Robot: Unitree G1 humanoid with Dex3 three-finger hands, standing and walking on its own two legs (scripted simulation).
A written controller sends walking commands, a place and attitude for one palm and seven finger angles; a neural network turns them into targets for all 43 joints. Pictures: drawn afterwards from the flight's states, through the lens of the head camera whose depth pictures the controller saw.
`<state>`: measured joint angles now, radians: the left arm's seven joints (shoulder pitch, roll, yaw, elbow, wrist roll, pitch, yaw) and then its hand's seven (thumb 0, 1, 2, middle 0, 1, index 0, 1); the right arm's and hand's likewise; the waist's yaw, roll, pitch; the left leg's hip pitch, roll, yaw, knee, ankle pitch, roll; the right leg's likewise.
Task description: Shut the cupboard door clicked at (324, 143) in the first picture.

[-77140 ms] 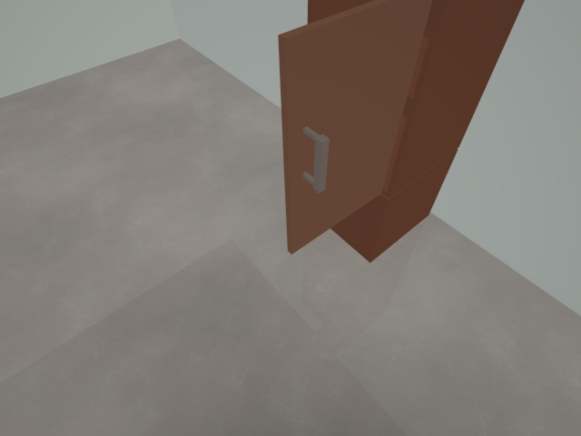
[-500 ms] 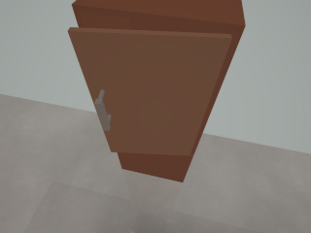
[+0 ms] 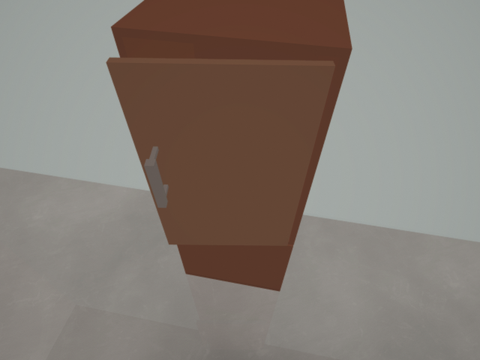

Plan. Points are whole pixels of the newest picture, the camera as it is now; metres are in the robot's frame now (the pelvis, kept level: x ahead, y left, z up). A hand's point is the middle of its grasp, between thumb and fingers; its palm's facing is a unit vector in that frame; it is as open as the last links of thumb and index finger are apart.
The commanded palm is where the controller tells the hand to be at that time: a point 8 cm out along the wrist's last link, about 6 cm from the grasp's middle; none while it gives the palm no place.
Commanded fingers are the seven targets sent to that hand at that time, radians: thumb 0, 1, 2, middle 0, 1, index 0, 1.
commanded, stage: look again from close up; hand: left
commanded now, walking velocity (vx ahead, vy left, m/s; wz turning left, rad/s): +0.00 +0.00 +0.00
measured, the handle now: (158, 178) +0.48 +0.20 +0.00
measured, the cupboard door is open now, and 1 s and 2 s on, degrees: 10 10 10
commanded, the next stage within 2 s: raise the hand and make a fist in 0.60 s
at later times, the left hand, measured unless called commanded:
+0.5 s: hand out of the picture +0.01 +0.15 -0.17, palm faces +0.02 -0.99 -0.14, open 7.4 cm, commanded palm none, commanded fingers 0.00 0.90 0.90 -0.20 -0.30 -0.20 -0.30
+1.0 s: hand (163, 298) +0.22 +0.14 -0.02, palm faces +0.03 -1.00 +0.02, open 6.7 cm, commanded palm +0.15 +0.21 -0.05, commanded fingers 0.00 0.90 0.90 -0.47 -0.60 -0.47 -0.60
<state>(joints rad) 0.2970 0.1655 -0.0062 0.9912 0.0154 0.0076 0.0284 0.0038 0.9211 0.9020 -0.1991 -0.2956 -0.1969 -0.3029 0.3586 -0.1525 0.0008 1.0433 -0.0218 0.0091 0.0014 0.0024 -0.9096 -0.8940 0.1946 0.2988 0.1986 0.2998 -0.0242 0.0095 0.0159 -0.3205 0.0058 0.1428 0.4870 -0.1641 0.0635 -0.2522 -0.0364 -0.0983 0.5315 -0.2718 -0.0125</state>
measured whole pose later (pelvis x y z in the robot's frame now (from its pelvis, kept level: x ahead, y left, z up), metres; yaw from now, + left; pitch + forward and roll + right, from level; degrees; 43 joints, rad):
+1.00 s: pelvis +0.02 -0.02 -0.05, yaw +2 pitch +10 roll +1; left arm 0.37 0.13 0.09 0.17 -0.22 -0.56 -0.23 0.01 0.93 0.90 -0.30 -0.42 -0.30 -0.42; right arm 0.21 -0.25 -0.07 0.66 0.00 -0.30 0.02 0.01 -0.91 -0.89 0.20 0.30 0.20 0.30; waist -0.03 -0.02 -0.13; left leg -0.75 0.02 0.10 0.93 -0.37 0.04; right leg -0.66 -0.04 -0.08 0.98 -0.48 -0.03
